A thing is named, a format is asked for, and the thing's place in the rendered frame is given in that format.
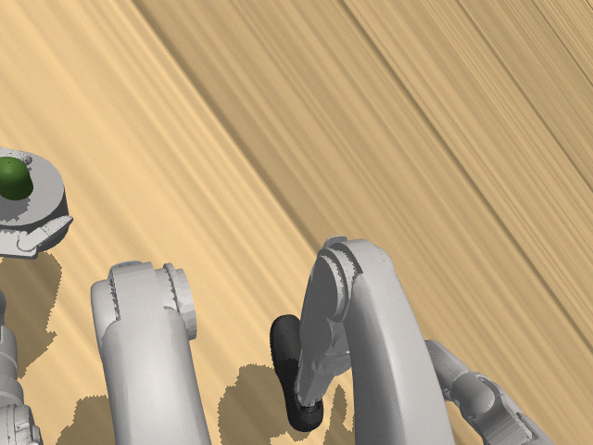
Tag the right robot foot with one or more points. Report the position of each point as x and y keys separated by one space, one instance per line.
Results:
x=285 y=352

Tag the right robot hand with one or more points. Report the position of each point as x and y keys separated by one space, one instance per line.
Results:
x=448 y=367

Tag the left robot arm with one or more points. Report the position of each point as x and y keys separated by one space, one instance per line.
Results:
x=17 y=425

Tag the left robot hand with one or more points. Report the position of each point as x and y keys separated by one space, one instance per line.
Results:
x=19 y=244

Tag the right robot arm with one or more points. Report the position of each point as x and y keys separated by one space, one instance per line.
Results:
x=493 y=414

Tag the bottle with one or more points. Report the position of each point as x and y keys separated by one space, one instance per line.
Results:
x=31 y=196

